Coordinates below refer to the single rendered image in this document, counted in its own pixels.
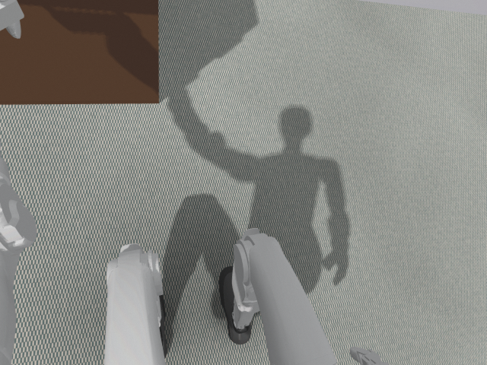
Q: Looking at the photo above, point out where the right robot hand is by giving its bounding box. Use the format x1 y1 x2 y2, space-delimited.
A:
349 347 389 365

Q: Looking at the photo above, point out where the right robot shin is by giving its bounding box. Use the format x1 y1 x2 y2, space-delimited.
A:
232 228 280 329

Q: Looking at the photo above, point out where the left robot hand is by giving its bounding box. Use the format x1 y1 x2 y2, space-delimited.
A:
0 0 24 39

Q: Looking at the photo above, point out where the cabinet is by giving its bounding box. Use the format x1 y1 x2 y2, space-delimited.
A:
0 0 159 105

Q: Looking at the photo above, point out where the robot left foot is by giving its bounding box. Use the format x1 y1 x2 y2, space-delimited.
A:
159 295 167 358

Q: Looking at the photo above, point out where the robot left upper arm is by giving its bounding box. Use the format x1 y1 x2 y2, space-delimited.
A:
0 182 37 365

